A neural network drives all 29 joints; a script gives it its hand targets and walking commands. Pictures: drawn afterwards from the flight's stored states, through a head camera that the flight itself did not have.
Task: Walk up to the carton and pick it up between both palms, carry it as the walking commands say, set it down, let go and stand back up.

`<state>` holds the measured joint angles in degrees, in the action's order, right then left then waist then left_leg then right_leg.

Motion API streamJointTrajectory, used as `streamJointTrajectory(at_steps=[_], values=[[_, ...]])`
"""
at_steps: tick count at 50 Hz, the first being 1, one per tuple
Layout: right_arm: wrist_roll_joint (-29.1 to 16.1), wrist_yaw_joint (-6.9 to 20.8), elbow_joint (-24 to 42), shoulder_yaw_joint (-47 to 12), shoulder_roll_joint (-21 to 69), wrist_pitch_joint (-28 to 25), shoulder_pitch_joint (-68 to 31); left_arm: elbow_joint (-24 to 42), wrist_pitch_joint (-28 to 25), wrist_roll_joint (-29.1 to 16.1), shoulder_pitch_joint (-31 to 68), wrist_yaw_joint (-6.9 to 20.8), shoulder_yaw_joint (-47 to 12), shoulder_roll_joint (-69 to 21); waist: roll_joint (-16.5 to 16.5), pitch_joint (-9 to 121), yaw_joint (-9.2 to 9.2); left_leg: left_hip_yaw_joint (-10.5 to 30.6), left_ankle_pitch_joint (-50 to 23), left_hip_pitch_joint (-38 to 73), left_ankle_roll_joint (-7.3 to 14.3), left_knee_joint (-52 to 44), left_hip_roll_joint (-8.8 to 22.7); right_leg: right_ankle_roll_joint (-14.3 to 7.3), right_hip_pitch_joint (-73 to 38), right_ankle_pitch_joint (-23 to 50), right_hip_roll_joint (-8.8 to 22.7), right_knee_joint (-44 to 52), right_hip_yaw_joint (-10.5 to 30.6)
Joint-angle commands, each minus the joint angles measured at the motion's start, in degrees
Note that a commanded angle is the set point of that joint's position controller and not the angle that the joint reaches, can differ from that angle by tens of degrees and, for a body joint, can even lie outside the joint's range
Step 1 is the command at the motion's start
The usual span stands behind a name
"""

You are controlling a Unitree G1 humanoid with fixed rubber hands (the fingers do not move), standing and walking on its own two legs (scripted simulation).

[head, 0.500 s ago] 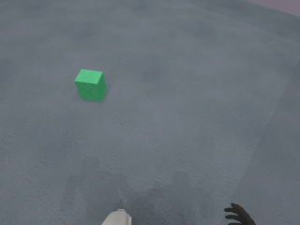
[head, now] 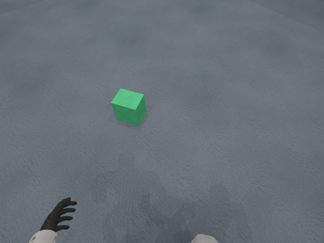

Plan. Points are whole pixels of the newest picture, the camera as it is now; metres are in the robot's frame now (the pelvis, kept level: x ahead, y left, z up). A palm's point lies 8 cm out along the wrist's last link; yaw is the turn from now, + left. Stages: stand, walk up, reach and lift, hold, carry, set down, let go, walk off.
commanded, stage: walk up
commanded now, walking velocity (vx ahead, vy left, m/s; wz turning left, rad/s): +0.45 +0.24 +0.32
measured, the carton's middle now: (129, 107) +1.01 +0.20 -0.65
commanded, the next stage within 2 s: none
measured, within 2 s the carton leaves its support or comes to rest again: neither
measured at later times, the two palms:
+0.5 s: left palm (30, 164) +0.36 +0.40 -0.10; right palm (206, 162) +0.32 -0.14 -0.09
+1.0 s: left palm (45, 101) +0.59 +0.40 -0.07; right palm (195, 109) +0.55 -0.15 -0.12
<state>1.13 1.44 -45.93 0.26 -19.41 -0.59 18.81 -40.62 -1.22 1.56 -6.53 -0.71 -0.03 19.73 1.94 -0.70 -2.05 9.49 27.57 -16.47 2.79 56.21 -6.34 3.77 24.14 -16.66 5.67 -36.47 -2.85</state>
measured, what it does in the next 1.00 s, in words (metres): walks ahead: left foot, then right foot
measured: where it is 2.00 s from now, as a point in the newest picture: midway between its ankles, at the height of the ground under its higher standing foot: (127, 162)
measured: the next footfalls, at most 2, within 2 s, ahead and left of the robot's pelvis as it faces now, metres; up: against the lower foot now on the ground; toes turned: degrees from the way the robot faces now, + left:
left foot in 0.34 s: +0.33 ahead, +0.21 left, +0.00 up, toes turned +3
right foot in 0.94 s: +0.58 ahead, -0.03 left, +0.00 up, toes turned +2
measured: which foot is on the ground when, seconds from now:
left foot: up 0.00-0.32, down 0.34-0.94, up 0.96-1.00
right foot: down 0.00-0.34, up 0.36-0.92, down 0.94-1.00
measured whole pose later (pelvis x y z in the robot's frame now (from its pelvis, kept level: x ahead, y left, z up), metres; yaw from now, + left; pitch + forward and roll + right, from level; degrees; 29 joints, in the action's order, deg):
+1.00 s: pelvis +0.49 +0.12 +0.01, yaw +8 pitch +3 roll +1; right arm 0.8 1.3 -50.2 0.2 -17.9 -1.7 18.7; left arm -41.4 -0.9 1.0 -10.0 -0.1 -0.1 17.5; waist 2.2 -0.3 -1.0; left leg 3.5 26.0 -13.8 2.9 52.8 -3.6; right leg 3.4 23.1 -12.6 6.5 -34.3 -3.0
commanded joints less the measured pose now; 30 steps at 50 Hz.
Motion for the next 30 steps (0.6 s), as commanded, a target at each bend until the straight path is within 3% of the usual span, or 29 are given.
streamJointTrajectory(at_steps=[1,2,3,7,11,13,14,15,16,17,18,19,20,21,22,23,25,26,28,30], values=[[-0.3,1.3,3.9,3.0,-3.9,-0.3,-2.4,-4.7,-0.4,0.4,-19.1,-2.0,6.4,11.1,-9.1,13.5,6.89,-2.5,-2.3,-30.6,-2.3,23.2,8.7,-10.3,-42.9,43.6,21.9,5.2,17.2],[-0.1,2.0,4.6,2.6,-3.2,0.0,-4.5,-3.2,-0.7,0.2,-16.4,-1.8,6.1,8.7,-11.1,9.6,6.8,-4.2,-3.9,-30.6,-2.6,23.3,9.1,-9.5,-38.3,37.5,19.0,8.6,12.3],[0.1,2.7,4.9,2.4,-2.6,0.5,-5.2,-2.2,-0.9,-0.2,-15.3,-1.8,5.7,7.5,-13.0,6.9,6.23,-6.1,-4.6,-29.1,-3.1,22.2,9.4,-9.3,-33.5,34.0,17.6,11.1,10.0],[0.5,4.5,6.9,1.5,-1.1,2.7,-9.9,-1.2,-1.2,-0.5,-17.8,-1.1,4.9,7.1,-14.0,-4.3,5.12,-10.5,-11.5,-27.0,-5.5,11.7,10.4,-7.9,-18.9,23.1,15.2,19.1,3.3],[-0.6,5.3,7.0,-0.1,1.1,2.1,-12.1,-0.4,-0.8,-0.8,-15.9,-0.2,5.6,7.5,-17.0,-4.6,3.0,-13.5,-17.3,-16.5,-4.6,-8.7,10.8,-5.7,-13.8,15.6,12.5,22.2,-5.0],[-0.4,5.0,5.7,0.5,0.9,1.6,-8.8,0.2,-0.5,-1.4,-14.9,-0.3,6.0,8.6,-16.9,-1.6,1.12,-16.2,-17.9,-11.7,-3.7,-13.8,9.6,-5.3,-16.1,20.8,13.9,18.0,-5.7],[-0.4,4.4,5.1,1.3,-0.1,1.1,-5.1,0.7,-0.4,-1.8,-13.4,-0.4,6.6,10.1,-16.7,2.0,-0.16,-17.1,-15.8,-8.8,-2.9,-16.0,8.5,-5.3,-19.4,27.0,14.1,12.7,-5.7],[-0.3,3.7,3.6,2.3,-1.1,0.3,0.2,0.8,-0.3,-2.2,-12.2,-0.5,7.2,11.2,-14.9,6.8,-2.43,-18.7,-16.4,-3.0,-2.3,-19.7,6.6,-4.9,-21.1,31.1,13.3,4.5,-6.8],[0.0,2.7,0.9,3.6,-3.1,-0.4,8.6,1.1,-0.2,-2.5,-11.0,-0.4,7.5,11.3,-10.6,13.8,-5.11,-18.6,-15.5,6.7,-0.8,-22.8,3.3,-4.1,-20.7,30.3,10.3,-9.1,-7.0],[0.8,1.7,-1.5,5.0,-6.3,-0.9,16.4,1.7,0.0,-2.5,-11.4,-0.3,6.8,9.3,-2.5,17.6,-8.07,-10.5,-14.7,18.7,1.4,-25.2,5.1,-3.3,-10.6,19.2,7.5,-24.7,-4.1],[1.7,1.2,-2.3,6.4,-13.3,-1.2,19.0,4.1,0.4,-1.3,-9.9,0.4,5.4,4.2,17.7,12.2,-7.21,14.1,-16.7,22.0,3.8,-32.6,20.4,-2.0,9.9,-18.3,-3.1,-37.7,-3.7],[0.3,1.5,-1.5,6.6,-15.8,-0.6,15.8,5.2,1.0,-0.4,-8.8,0.4,4.8,3.4,19.8,7.6,-5.18,28.2,-1.5,15.6,5.0,-42.9,24.5,-3.0,15.4,-23.4,-2.4,-42.5,0.9],[-0.4,1.0,0.3,5.8,-13.4,-0.3,11.2,4.3,1.6,0.0,-8.1,0.7,4.7,3.6,14.8,2.1,-3.7,29.2,10.7,8.7,3.9,-45.8,22.3,-3.8,14.3,-18.5,0.4,-43.0,4.3],[-0.1,0.4,0.7,4.1,-10.0,-0.6,6.2,3.0,1.2,0.1,-7.6,1.4,4.6,2.9,9.6,-0.5,-1.75,27.6,12.7,3.2,3.5,-46.4,20.4,-4.0,12.2,-12.3,1.1,-41.2,4.9],[0.2,0.1,0.9,3.6,-8.2,-1.0,2.6,1.9,1.0,0.1,-7.0,1.8,4.5,2.8,8.8,-1.7,0.0,22.9,10.4,-0.4,3.2,-45.9,18.6,-4.1,9.2,-9.3,2.5,-38.5,5.0],[0.4,0.4,2.0,3.9,-7.8,-0.7,-1.1,0.3,1.8,-0.3,-7.9,1.6,4.6,3.6,11.3,-1.6,0.38,15.7,5.3,-3.9,3.1,-45.0,14.7,-3.3,5.0,-9.5,1.8,-35.6,2.6],[0.2,0.3,0.5,3.5,-6.9,-1.2,1.3,-0.7,1.8,-0.1,-5.6,1.4,4.3,3.0,10.3,0.7,-0.41,12.4,-10.1,0.3,4.3,-41.6,13.9,-2.4,4.2,-9.4,0.5,-31.7,1.0],[0.3,0.3,0.2,3.3,-6.6,-1.4,2.8,-0.7,2.0,0.0,-3.8,1.3,4.2,2.9,9.1,0.3,-1.08,12.0,-12.8,1.9,5.1,-41.2,14.5,-1.7,5.3,-9.1,0.6,-30.4,0.9],[0.2,0.1,-0.7,3.1,-6.6,-1.6,5.8,-0.1,2.0,0.4,1.0,1.7,3.9,2.3,7.2,-1.2,-2.36,12.9,-12.0,5.3,6.1,-42.5,16.1,-1.1,9.2,-7.4,0.7,-27.8,1.3],[-0.1,-0.4,-2.3,3.1,-6.6,-2.6,8.7,0.7,2.0,0.7,5.0,2.6,3.9,1.6,3.0,-2.9,-2.87,15.6,-12.3,9.6,5.7,-44.8,18.7,-0.6,13.3,-2.8,1.2,-27.2,3.1]])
